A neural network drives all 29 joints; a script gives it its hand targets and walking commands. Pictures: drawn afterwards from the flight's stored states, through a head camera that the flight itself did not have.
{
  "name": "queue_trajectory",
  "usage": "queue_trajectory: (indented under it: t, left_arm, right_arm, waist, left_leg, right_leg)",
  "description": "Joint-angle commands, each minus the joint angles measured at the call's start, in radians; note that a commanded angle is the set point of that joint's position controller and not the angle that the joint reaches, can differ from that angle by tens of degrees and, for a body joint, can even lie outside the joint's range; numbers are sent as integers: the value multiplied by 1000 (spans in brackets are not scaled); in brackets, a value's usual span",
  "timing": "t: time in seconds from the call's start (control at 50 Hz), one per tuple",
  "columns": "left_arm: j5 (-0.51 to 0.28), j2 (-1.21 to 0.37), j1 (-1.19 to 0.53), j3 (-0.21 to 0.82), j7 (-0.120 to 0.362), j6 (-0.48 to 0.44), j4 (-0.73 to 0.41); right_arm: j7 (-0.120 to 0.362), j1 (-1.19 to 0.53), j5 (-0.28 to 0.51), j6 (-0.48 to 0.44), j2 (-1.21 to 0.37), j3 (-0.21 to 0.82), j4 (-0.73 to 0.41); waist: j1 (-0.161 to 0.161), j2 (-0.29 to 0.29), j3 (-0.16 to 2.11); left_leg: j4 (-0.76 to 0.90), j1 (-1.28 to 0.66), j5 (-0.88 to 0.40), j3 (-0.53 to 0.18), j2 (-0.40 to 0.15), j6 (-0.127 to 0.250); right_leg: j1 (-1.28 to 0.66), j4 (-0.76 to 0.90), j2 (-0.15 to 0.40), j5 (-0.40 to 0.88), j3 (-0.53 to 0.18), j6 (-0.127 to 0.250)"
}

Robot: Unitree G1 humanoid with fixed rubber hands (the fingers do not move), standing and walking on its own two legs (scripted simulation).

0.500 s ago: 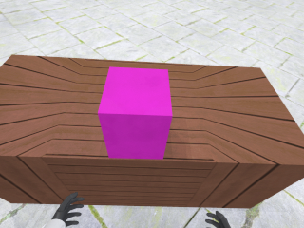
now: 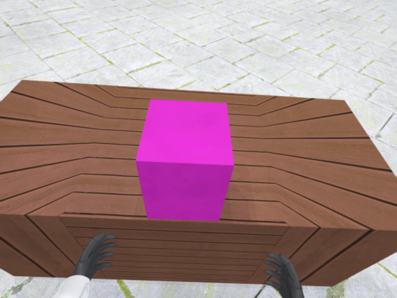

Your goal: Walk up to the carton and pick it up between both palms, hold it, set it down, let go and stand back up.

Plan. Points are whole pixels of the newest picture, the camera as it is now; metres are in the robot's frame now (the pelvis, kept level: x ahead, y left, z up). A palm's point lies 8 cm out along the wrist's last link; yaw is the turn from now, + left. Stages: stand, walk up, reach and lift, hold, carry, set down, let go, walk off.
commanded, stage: reach and lift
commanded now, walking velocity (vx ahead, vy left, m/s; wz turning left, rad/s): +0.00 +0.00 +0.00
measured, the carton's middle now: (186, 162) +0.46 +0.05 -0.03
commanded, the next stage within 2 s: none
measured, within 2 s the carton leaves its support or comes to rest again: neither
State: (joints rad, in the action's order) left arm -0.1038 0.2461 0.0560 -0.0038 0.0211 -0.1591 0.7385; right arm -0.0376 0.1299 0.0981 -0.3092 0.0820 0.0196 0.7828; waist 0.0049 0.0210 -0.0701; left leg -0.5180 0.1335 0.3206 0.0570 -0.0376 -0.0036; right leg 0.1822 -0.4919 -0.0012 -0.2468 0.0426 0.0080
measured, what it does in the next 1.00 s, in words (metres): stands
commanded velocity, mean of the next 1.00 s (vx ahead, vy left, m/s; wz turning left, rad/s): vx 0.00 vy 0.00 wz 0.00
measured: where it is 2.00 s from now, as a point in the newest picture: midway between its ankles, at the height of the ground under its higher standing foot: outside the picture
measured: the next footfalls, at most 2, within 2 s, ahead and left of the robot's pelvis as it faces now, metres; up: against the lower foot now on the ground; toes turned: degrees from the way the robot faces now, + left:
none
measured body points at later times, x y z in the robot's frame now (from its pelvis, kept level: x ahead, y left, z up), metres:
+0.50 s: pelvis +0.00 +0.01 -0.01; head +0.01 +0.02 +0.44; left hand +0.23 +0.25 -0.05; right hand +0.23 -0.18 -0.06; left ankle -0.02 +0.12 -0.74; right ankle +0.02 -0.12 -0.74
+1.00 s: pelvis +0.00 +0.00 -0.01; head +0.01 +0.01 +0.44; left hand +0.29 +0.25 -0.01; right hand +0.30 -0.17 -0.02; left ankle -0.02 +0.12 -0.74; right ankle +0.01 -0.12 -0.74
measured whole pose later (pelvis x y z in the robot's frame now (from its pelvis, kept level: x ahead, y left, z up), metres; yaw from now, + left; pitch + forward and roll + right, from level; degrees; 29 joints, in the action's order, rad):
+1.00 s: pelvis +0.00 +0.00 -0.01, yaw +1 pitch +1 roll -1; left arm -0.24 0.27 -0.25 -0.02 0.02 -0.34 0.86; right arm -0.06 -0.24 0.29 -0.42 0.15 0.11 0.90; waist 0.03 0.01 0.01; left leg -0.61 0.29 0.35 0.03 -0.03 0.00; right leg 0.32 -0.57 -0.01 -0.27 0.04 0.01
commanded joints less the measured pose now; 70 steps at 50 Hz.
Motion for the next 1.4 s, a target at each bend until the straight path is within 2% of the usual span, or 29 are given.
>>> queue_trajectory:
  t: [0.0,0.02,0.1,0.14,0.18,0.22,0.26,0.3,0.4,0.5,0.54,0.6,0.64,0.68,0.74,0.8,0.82,0.86,0.9,1.02,1.06,1.12,1.14,1.16,1.2,1.22,1.26,1.32,1.38]
  left_arm:
    - [-8,117,-92,-47,-5,-113,-153]
    - [-4,120,-100,-44,-8,-130,-155]
    - [-9,116,-107,-43,-12,-192,-166]
    - [-18,113,-104,-37,-18,-222,-174]
    - [-35,119,-112,-38,-20,-247,-169]
    - [-37,108,-127,-34,-23,-268,-157]
    - [-43,110,-116,-30,-20,-277,-136]
    - [-67,110,-157,-24,-12,-294,-118]
    - [-91,104,-228,-14,-22,-344,-122]
    - [-109,104,-301,-8,-27,-360,-59]
    - [-110,105,-320,-11,-29,-357,-38]
    - [-116,122,-370,-25,-25,-344,2]
    - [-121,132,-405,-31,-29,-339,-17]
    - [-123,143,-431,-31,-30,-333,-25]
    - [-133,152,-473,-36,-29,-319,-51]
    - [-130,164,-500,-46,-16,-287,-66]
    - [-125,172,-513,-59,-19,-280,-85]
    - [-126,161,-527,-60,-12,-258,-50]
    - [-136,169,-572,-60,-5,-239,-57]
    - [-155,188,-690,-56,6,-153,-51]
    - [-160,190,-741,-50,3,-128,-71]
    - [-151,198,-785,-50,3,-93,-49]
    - [-145,208,-818,-60,2,-81,-62]
    - [-146,194,-812,-52,5,-65,-44]
    - [-130,197,-804,-72,3,-44,-54]
    - [-111,201,-812,-75,-2,-34,-94]
    - [-91,187,-822,-91,-2,-5,-91]
    - [-94,199,-888,-102,-2,46,-130]
    - [-91,194,-948,-95,-15,83,-149]
  right_arm:
    - [12,-93,44,-133,90,-7,-91]
    - [17,-102,52,-150,97,-4,-65]
    - [29,-124,63,-208,121,-10,-52]
    - [36,-146,81,-238,122,-5,-55]
    - [42,-163,99,-256,129,2,-59]
    - [45,-197,106,-273,133,5,-61]
    - [44,-185,105,-283,140,3,-19]
    - [42,-232,117,-296,142,16,-35]
    - [44,-293,127,-332,141,17,-13]
    - [39,-375,121,-324,146,10,12]
    - [33,-399,131,-318,136,26,12]
    - [25,-455,151,-297,140,54,20]
    - [20,-491,159,-290,154,53,3]
    - [9,-513,154,-278,156,40,7]
    - [1,-566,173,-255,151,51,-37]
    - [-9,-576,177,-226,161,57,-47]
    - [-11,-578,182,-220,168,55,-45]
    - [-14,-611,187,-202,160,62,-35]
    - [-19,-651,202,-178,159,73,-49]
    - [-46,-734,181,-74,170,50,-77]
    - [-52,-773,183,-44,168,39,-89]
    - [-59,-827,185,-4,166,38,-101]
    - [-60,-851,188,8,175,35,-112]
    - [-64,-843,177,23,179,32,-93]
    - [-71,-842,173,38,194,19,-99]
    - [-73,-847,181,36,202,22,-118]
    - [-73,-881,196,51,205,25,-116]
    - [-80,-934,196,91,225,16,-143]
    - [-76,-983,192,128,234,3,-149]
  waist:
    - [8,-90,183]
    - [9,-103,178]
    - [-8,-85,187]
    - [3,-103,198]
    - [7,-85,234]
    - [8,-92,228]
    - [0,-78,210]
    - [3,-58,214]
    - [6,-92,251]
    - [-2,-69,230]
    - [8,-63,260]
    - [13,-42,293]
    - [21,-51,343]
    - [11,-68,360]
    - [22,-70,404]
    - [15,-71,434]
    - [25,-79,439]
    - [26,-66,421]
    - [31,-62,416]
    - [16,-32,431]
    - [13,-72,476]
    - [18,-55,465]
    - [26,-75,489]
    - [13,-57,465]
    - [19,-60,497]
    - [27,-91,539]
    - [40,-98,548]
    - [26,-73,544]
    - [24,-88,548]
  left_leg:
    - [52,6,-415,-25,32,-47]
    - [45,5,-419,-25,37,-50]
    - [24,1,-444,-31,34,-59]
    - [15,14,-462,-35,38,-65]
    - [5,32,-445,-34,39,-59]
    - [0,40,-418,-32,38,-57]
    - [-3,45,-395,-34,36,-58]
    - [-3,65,-370,-34,33,-51]
    - [-17,76,-355,-38,30,-62]
    - [-3,144,-223,-45,21,-53]
    - [-13,150,-262,-36,25,-45]
    - [-26,160,-253,-32,32,-36]
    - [-27,151,-257,-29,33,-40]
    - [-30,148,-268,-23,36,-39]
    - [-58,130,-346,-22,39,-46]
    - [-49,120,-351,-17,40,-43]
    - [-44,117,-387,-18,44,-49]
    - [-44,108,-415,-16,47,-49]
    - [-36,106,-404,-22,42,-42]
    - [6,87,-352,-21,42,-32]
    - [7,66,-387,-18,40,-37]
    - [16,60,-432,-19,38,-38]
    - [21,60,-430,-19,41,-39]
    - [25,64,-430,-20,40,-41]
    - [29,21,-490,-20,39,-51]
    - [18,-10,-562,-18,37,-60]
    - [12,-40,-610,-19,38,-67]
    - [32,-34,-580,-18,39,-59]
    - [49,-47,-577,-20,35,-58]
  right_leg:
    - [-114,64,-16,236,-56,30]
    - [-97,60,-16,239,-58,33]
    - [-100,47,-25,267,-50,32]
    - [-99,35,-23,283,-55,37]
    - [-95,18,-25,280,-53,32]
    - [-85,9,-26,245,-56,35]
    - [-66,7,-30,219,-50,36]
    - [-56,7,-25,193,-49,31]
    - [-28,-17,-30,153,-49,42]
    - [-9,-30,-27,57,-47,43]
    - [-9,-37,-24,87,-52,37]
    - [-13,-41,-21,85,-59,31]
    - [-16,-46,-22,90,-58,30]
    - [-7,-42,-21,97,-56,28]
    - [-16,-55,-23,161,-59,28]
    - [-42,-44,-20,178,-59,27]
    - [-42,-41,-22,199,-57,24]
    - [-36,-26,-21,214,-57,21]
    - [-36,-17,-19,194,-59,19]
    - [-46,20,-10,154,-59,9]
    - [-47,33,-12,159,-59,12]
    - [-71,39,-15,217,-55,6]
    - [-77,49,-14,206,-57,6]
    - [-72,58,-16,208,-55,10]
    - [-94,64,-20,256,-49,11]
    - [-101,65,-29,304,-47,13]
    - [-108,77,-33,329,-43,9]
    - [-116,94,-39,317,-42,8]
    - [-103,114,-41,284,-38,13]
